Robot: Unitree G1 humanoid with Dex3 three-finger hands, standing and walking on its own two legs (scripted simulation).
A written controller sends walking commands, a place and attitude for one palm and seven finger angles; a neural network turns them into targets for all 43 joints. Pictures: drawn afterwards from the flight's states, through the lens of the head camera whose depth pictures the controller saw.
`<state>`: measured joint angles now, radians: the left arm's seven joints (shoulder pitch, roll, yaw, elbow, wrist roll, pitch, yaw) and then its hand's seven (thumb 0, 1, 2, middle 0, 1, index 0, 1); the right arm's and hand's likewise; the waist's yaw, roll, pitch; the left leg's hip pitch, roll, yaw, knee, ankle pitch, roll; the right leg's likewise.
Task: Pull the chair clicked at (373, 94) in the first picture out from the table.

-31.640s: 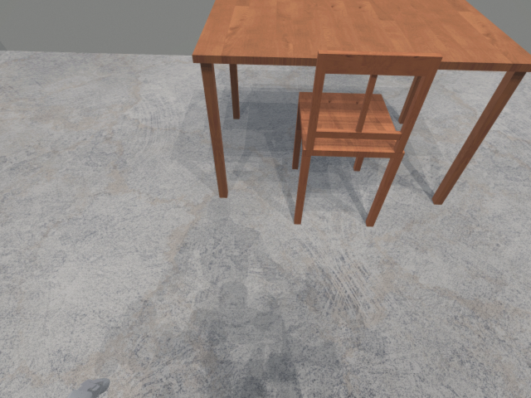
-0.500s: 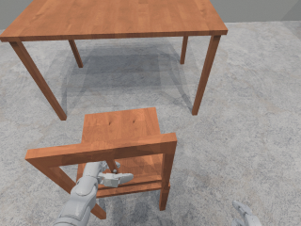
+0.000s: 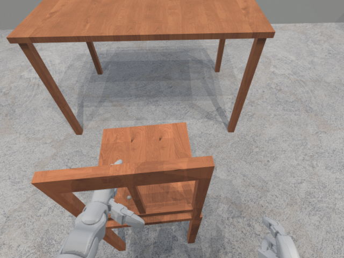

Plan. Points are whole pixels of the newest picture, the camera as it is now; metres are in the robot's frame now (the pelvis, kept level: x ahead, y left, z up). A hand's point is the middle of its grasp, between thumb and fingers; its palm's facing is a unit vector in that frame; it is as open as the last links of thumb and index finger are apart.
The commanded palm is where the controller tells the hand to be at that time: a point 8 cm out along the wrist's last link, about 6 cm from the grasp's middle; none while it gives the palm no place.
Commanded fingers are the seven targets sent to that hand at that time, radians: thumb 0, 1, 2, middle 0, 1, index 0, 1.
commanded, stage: draw the fingers out of the gap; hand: left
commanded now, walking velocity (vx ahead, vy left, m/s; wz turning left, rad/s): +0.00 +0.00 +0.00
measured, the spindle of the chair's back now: (137, 198) +0.29 +0.10 -0.08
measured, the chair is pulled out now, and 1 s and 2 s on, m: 0.57 0.57 0.57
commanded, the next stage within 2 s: draw the hand back to the body in 0.80 s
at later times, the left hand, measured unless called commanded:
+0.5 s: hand (122, 231) +0.20 +0.12 -0.03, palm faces -0.08 -0.98 -0.15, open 17.5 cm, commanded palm +0.18 +0.17 +0.00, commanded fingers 0.00 -0.55 0.20 0.00 0.00 0.00 0.00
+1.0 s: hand out of the picture +0.14 +0.12 -0.01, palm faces -0.01 -1.00 -0.06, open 17.5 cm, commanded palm +0.12 +0.18 +0.01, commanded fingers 0.00 -0.55 0.20 0.00 0.00 0.00 0.00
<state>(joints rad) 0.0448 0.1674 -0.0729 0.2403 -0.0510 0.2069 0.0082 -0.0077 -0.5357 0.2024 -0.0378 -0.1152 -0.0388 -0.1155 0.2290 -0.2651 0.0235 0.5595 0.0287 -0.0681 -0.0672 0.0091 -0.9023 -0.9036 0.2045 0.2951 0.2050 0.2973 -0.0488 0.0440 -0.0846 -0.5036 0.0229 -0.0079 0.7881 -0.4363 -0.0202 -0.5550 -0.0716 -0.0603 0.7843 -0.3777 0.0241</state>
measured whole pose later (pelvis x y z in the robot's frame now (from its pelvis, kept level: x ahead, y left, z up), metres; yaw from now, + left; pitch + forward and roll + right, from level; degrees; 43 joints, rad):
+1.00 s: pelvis +0.00 +0.00 -0.03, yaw +1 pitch +11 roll -1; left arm 0.73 0.17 -0.16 -0.38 -0.07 0.14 0.02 -0.01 -0.54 0.20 0.00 0.00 0.00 0.00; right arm 0.27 -0.23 0.02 0.43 0.03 -0.14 -0.11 0.01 -0.90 -0.90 0.20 0.30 0.21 0.30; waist -0.01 0.04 -0.15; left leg -0.65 0.02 -0.04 1.00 -0.54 -0.02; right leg -0.68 -0.08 -0.08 0.97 -0.47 0.03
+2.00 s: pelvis +0.02 +0.00 +0.03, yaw +1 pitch -2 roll -1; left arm 0.54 0.35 0.26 -0.46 -0.05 0.00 0.16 0.00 0.37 0.64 -0.13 -0.19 -0.13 -0.19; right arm 0.18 -0.22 0.03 0.64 0.01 -0.14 -0.10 0.01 -0.90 -0.90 0.20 0.30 0.20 0.30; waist 0.07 0.09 -0.01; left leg -0.15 0.03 -0.02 0.55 -0.36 -0.03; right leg -0.19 -0.06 -0.09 0.54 -0.31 0.02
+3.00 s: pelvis -0.02 +0.01 +0.03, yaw -1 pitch +0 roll +0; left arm 0.62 0.43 0.38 -0.51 -0.05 -0.07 0.14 0.02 0.89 0.90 -0.21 -0.30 -0.21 -0.30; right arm 0.15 -0.21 -0.02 0.60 0.02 -0.01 -0.11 0.01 -0.90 -0.90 0.20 0.29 0.20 0.30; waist 0.01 0.05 0.06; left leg -0.23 0.01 0.01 0.48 -0.26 -0.01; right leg -0.28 -0.07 -0.05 0.48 -0.20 0.03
